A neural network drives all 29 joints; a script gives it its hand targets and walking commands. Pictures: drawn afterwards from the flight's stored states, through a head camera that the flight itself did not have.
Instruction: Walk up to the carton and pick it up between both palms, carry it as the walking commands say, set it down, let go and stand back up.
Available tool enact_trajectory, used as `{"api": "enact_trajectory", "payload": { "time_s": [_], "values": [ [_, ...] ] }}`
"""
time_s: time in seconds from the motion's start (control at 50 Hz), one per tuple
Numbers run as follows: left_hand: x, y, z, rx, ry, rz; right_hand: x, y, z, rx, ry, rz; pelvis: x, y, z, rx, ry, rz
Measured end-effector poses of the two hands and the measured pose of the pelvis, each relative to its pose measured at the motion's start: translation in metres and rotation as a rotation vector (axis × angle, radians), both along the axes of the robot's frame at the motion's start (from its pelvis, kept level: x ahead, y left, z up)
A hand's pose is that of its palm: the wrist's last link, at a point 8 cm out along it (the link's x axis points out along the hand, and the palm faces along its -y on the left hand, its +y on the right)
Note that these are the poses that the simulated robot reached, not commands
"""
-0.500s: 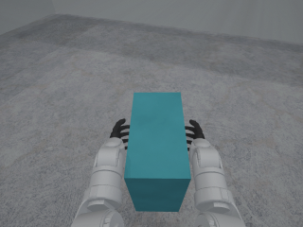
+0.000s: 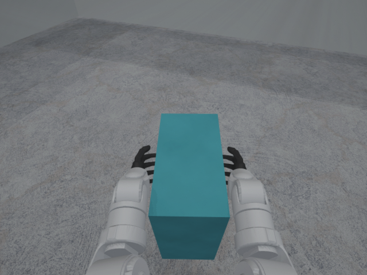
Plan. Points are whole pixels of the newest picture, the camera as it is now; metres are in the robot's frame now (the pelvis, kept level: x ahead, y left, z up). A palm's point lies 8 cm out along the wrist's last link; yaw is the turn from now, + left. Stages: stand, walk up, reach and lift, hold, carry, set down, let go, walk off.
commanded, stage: reach and lift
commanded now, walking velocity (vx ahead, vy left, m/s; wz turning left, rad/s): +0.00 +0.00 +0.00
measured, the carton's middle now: (188, 189) +0.34 +0.00 -0.02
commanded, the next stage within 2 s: hold in 0.92 s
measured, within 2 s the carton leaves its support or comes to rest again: neither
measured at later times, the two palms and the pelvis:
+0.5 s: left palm (139, 177) +0.32 +0.12 +0.06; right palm (239, 177) +0.32 -0.11 +0.06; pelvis +0.01 -0.01 +0.00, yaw +0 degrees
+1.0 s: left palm (138, 182) +0.30 +0.11 +0.06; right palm (241, 182) +0.31 -0.12 +0.06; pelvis +0.00 +0.00 +0.00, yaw -1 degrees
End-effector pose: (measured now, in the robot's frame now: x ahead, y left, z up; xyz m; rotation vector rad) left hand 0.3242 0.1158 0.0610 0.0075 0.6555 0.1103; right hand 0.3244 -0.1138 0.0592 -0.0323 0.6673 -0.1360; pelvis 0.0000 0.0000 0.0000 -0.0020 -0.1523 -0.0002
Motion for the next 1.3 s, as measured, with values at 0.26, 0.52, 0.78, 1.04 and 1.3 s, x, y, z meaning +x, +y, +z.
{"api": "enact_trajectory", "payload": {
  "time_s": [0.26,0.52,0.78,1.04,1.3],
  "values": [
    [-0.002,0.0,-0.001,0.008,0.001,0.005,0.001,0.0,0.0,-0.013,0.0,0.022,0.003,-0.004,0.0,0.001,-0.004,-0.003],
    [-0.007,-0.001,0.001,0.022,0.003,-0.006,-0.003,-0.001,0.003,-0.034,0.0,0.039,0.005,-0.006,0.001,0.001,-0.013,-0.004],
    [-0.015,-0.001,0.002,0.028,0.005,-0.017,-0.012,-0.001,0.005,-0.042,0.001,0.04,0.001,-0.005,0.001,0.001,-0.026,-0.008],
    [-0.021,-0.003,0.002,0.026,0.008,-0.019,-0.019,-0.002,0.004,-0.036,0.003,0.033,-0.005,-0.004,-0.001,0.003,-0.035,-0.011],
    [-0.02,-0.005,0.001,0.028,0.009,-0.017,-0.018,-0.005,0.003,-0.032,0.003,0.033,-0.005,-0.006,-0.001,0.005,-0.031,-0.012]
  ]
}}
